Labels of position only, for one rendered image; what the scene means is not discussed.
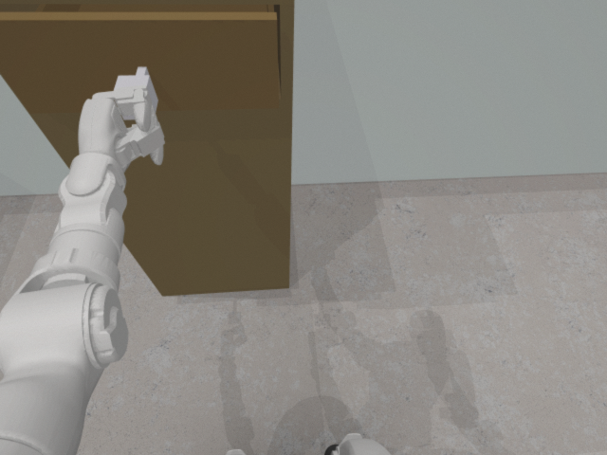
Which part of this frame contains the drawer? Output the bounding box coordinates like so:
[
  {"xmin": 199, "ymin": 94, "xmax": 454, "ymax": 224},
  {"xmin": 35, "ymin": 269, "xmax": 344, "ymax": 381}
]
[{"xmin": 0, "ymin": 4, "xmax": 279, "ymax": 114}]

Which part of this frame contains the left robot upper arm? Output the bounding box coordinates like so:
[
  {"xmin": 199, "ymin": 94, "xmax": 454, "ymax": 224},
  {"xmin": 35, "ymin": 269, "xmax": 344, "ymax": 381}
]
[{"xmin": 0, "ymin": 282, "xmax": 128, "ymax": 455}]

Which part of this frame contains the robot left hand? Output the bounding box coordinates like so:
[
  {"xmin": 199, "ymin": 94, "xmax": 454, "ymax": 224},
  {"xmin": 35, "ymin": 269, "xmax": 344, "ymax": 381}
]
[{"xmin": 78, "ymin": 85, "xmax": 165, "ymax": 173}]

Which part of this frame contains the left robot forearm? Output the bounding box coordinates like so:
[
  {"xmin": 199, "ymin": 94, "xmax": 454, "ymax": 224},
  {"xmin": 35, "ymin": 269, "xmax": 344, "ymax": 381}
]
[{"xmin": 0, "ymin": 153, "xmax": 127, "ymax": 373}]

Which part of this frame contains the robot right shin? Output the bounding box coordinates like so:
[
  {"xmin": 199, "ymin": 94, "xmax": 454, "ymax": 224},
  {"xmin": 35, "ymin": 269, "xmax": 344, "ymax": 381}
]
[{"xmin": 338, "ymin": 433, "xmax": 362, "ymax": 446}]

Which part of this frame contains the handle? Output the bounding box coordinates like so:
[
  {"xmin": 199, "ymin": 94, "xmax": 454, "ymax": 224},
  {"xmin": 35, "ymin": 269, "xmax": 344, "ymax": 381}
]
[{"xmin": 114, "ymin": 66, "xmax": 158, "ymax": 120}]

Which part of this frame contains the cabinet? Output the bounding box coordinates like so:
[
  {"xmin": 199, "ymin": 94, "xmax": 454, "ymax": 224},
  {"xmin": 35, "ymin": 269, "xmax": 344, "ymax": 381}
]
[{"xmin": 0, "ymin": 0, "xmax": 294, "ymax": 297}]

